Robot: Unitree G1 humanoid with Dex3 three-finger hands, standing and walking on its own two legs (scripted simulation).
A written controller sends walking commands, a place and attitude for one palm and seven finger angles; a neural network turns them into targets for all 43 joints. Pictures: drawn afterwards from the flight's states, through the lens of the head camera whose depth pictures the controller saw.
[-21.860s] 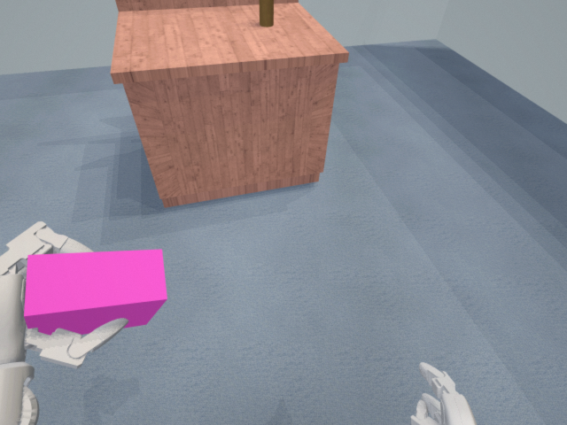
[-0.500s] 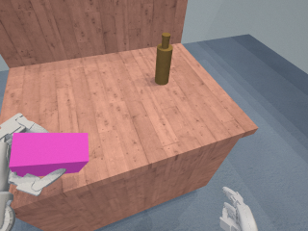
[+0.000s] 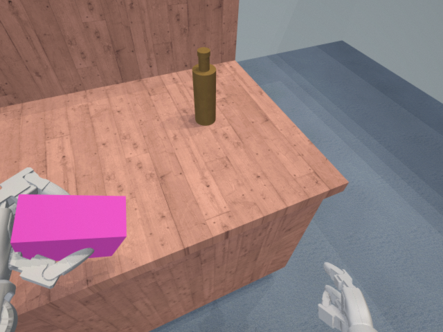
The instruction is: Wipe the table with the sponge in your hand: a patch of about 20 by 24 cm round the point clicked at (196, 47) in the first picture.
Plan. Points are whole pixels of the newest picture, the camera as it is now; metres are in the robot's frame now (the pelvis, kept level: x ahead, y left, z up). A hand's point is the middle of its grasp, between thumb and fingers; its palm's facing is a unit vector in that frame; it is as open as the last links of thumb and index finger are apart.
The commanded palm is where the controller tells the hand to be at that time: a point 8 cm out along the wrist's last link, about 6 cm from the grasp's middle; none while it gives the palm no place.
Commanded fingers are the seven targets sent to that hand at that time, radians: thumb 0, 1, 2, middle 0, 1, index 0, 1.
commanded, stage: shuffle to correct the standing spot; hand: left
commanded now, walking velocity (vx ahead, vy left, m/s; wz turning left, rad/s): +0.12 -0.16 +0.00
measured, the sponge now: (88, 229) +0.23 +0.20 +0.13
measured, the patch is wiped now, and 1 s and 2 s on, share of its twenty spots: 0.00 0.00 0.00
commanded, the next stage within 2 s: none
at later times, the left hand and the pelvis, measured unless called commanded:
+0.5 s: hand (71, 233) +0.21 +0.21 +0.15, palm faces +0.32 -0.87 -0.38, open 9.9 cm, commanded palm +0.16 +0.26 +0.18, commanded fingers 0.00 0.10 1.30 -1.20 -1.60 -1.20 -1.60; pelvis +0.00 -0.02 +0.00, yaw +1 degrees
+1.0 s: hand (66, 230) +0.21 +0.22 +0.15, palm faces +0.33 -0.86 -0.39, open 9.9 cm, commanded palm +0.16 +0.26 +0.18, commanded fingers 0.00 0.10 1.30 -1.20 -1.60 -1.20 -1.60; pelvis +0.00 -0.02 +0.00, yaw +1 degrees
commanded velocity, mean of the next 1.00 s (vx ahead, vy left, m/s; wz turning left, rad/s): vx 0.14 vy -0.14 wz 0.00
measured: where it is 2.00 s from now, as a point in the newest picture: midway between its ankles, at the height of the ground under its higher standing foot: outside the picture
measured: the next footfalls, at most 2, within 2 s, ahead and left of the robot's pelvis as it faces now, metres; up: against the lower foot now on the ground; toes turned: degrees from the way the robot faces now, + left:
none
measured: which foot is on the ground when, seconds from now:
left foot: down 0.00-1.00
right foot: down 0.00-1.00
